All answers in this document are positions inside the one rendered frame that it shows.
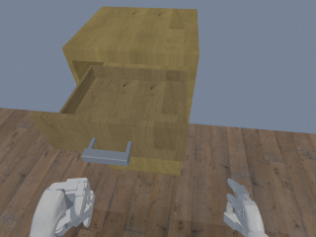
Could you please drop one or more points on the handle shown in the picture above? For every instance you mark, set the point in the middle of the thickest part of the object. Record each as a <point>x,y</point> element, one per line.
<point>106,156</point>

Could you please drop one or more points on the cabinet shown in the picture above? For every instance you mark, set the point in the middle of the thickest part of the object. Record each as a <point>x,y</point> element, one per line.
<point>139,37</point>

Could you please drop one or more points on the drawer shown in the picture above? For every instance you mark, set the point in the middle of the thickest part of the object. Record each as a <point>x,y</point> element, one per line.
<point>115,105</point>

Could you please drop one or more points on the robot left hand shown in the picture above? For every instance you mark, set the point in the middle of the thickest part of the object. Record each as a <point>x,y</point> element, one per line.
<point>73,198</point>

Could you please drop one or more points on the robot right hand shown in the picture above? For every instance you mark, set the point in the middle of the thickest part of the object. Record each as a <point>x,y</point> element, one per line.
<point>247,217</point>

